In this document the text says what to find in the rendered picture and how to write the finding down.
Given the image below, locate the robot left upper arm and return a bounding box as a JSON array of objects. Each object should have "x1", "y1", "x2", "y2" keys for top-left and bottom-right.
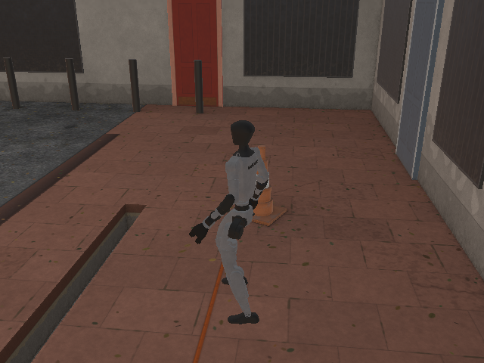
[{"x1": 225, "y1": 157, "x2": 241, "y2": 205}]

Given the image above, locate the left robot hand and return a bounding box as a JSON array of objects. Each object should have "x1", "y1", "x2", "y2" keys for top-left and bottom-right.
[{"x1": 189, "y1": 223, "x2": 209, "y2": 244}]

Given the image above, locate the left robot forearm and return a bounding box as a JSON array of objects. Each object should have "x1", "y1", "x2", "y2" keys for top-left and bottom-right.
[{"x1": 202, "y1": 194, "x2": 235, "y2": 229}]

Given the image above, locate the right robot forearm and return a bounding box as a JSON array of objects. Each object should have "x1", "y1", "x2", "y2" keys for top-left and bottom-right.
[{"x1": 251, "y1": 180, "x2": 268, "y2": 201}]

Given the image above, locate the robot right upper arm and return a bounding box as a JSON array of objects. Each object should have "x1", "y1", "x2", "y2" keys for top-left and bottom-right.
[{"x1": 250, "y1": 147, "x2": 269, "y2": 184}]

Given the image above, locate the robot torso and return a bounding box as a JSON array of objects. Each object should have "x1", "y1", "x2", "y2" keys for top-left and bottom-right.
[{"x1": 228, "y1": 151, "x2": 258, "y2": 228}]

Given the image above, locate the right robot hand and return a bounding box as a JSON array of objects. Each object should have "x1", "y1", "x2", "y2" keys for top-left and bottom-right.
[{"x1": 249, "y1": 198, "x2": 258, "y2": 209}]

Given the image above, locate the left robot foot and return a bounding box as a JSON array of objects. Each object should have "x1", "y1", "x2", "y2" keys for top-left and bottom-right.
[{"x1": 228, "y1": 312, "x2": 259, "y2": 324}]

